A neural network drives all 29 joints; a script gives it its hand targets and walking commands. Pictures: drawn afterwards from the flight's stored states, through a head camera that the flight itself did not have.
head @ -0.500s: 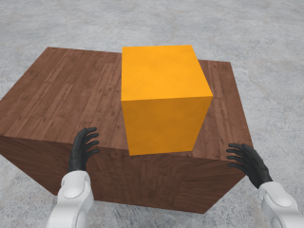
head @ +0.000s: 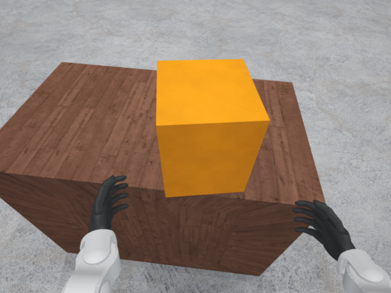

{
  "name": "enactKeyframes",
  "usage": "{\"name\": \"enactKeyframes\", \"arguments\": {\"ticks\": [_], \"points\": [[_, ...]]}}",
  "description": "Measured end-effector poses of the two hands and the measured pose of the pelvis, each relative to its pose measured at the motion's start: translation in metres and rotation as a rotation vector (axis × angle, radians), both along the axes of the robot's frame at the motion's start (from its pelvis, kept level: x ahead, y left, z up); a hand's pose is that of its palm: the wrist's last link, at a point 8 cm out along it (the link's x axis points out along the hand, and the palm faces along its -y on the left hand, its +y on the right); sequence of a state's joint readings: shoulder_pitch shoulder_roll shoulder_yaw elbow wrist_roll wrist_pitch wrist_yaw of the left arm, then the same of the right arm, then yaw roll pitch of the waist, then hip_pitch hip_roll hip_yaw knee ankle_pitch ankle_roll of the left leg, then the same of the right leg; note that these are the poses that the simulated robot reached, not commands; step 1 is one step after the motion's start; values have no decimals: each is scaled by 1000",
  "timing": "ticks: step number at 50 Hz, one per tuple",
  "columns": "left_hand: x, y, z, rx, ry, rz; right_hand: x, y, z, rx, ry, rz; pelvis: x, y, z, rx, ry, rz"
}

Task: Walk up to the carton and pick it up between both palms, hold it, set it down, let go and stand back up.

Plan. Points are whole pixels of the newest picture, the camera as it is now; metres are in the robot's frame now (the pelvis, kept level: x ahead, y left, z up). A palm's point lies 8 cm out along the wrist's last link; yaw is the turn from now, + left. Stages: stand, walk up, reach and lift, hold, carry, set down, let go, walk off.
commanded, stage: set down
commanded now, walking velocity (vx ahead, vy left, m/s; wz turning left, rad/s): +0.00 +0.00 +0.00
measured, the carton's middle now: (203, 130) +0.46 +0.04 +0.06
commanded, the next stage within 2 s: let go in 1.96 s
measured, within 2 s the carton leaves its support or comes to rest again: neither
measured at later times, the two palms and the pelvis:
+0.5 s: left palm (104, 235) +0.20 +0.20 +0.02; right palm (329, 247) +0.24 -0.23 +0.00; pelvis +0.03 +0.01 +0.00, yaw +0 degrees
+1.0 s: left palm (98, 258) +0.18 +0.21 -0.03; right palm (316, 257) +0.22 -0.21 -0.02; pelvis +0.03 +0.01 +0.00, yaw +0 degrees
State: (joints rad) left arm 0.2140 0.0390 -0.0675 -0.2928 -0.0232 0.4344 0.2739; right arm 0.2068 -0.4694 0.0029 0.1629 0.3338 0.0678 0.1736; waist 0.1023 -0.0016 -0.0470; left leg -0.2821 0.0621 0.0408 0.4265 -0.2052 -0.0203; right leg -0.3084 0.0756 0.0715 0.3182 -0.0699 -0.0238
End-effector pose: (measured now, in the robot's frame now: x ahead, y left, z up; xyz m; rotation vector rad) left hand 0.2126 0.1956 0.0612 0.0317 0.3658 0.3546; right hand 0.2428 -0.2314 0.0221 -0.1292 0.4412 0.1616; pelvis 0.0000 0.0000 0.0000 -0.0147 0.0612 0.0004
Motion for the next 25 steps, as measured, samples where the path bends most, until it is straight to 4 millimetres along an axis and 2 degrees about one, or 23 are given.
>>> {"name": "enactKeyframes", "arguments": {"ticks": [10, 25], "points": [[-11, 2, -19, -9, 58, -6, -9, -3, -8, -7, 34, -14, 10, 2, 0, -3, 14, 0], [-9, 6, -43, -19, 122, -38, -5, 5, -17, 18, 50, -32, 26, 6, 1, -8, 36, 1]]}}
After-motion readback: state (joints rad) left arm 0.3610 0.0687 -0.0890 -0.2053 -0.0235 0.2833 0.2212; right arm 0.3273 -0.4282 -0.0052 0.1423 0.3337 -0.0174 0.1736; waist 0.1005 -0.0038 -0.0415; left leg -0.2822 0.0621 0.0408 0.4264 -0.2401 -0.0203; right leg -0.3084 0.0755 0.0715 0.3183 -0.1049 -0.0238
